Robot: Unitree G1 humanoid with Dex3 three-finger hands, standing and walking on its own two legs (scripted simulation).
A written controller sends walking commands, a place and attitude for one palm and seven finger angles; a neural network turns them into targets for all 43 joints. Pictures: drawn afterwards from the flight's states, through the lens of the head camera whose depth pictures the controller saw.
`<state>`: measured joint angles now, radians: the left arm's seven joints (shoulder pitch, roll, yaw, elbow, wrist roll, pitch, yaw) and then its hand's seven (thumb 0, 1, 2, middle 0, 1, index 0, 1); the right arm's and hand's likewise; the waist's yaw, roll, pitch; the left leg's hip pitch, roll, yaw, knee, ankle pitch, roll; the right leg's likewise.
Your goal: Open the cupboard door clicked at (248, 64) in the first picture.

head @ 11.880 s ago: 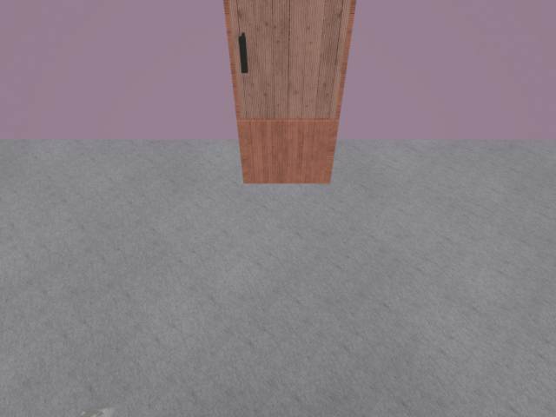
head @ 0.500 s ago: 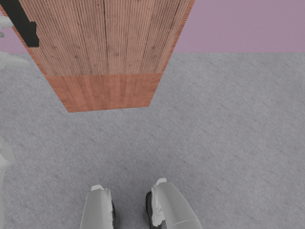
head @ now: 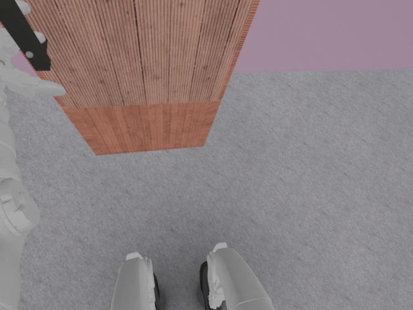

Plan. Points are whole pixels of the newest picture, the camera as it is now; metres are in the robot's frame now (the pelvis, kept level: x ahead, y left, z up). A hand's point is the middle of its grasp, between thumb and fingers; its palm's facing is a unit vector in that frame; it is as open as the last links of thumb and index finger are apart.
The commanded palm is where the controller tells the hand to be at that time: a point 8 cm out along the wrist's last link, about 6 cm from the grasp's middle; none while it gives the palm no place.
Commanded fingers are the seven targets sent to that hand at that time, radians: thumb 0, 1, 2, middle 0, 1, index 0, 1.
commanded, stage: slide the fingers in behind the handle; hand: left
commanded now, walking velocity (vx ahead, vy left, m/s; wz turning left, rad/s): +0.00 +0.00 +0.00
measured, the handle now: (26, 27) +0.60 +0.24 +0.07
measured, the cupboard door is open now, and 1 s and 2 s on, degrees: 0 0 15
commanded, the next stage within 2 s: close the thumb around the handle in 0.56 s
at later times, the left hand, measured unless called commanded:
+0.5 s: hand (39, 53) +0.55 +0.22 +0.07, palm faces +0.04 -1.00 -0.03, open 14.0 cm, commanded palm +0.53 +0.25 +0.06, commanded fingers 0.00 -0.50 0.30 -0.30 -1.20 -0.30 -1.20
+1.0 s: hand (41, 55) +0.55 +0.22 +0.06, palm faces +0.04 -1.00 -0.03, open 10.7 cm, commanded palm +0.53 +0.25 +0.06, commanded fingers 0.00 0.51 0.73 -0.37 -1.31 -0.37 -1.31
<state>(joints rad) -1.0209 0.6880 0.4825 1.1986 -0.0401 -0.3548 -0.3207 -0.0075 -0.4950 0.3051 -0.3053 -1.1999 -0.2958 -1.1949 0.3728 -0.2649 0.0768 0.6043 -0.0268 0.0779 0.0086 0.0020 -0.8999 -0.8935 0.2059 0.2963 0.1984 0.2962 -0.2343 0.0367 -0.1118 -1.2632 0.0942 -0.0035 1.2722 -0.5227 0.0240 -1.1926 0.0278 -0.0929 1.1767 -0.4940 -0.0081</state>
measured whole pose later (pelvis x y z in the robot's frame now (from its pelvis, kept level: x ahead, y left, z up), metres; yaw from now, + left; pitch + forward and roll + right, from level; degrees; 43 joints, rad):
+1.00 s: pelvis +0.00 +0.00 +0.00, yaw +0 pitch +29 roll -5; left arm -1.04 0.66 0.45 1.24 -0.03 -0.38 -0.28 0.00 0.00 0.52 -0.34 -1.25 -0.33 -1.25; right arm 0.37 -0.27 0.07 0.61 -0.03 0.08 0.01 0.00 -0.90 -0.89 0.21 0.30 0.20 0.30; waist -0.24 0.04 -0.12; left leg -1.26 0.09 -0.01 1.27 -0.52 0.02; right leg -1.19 0.03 -0.09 1.19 -0.50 -0.01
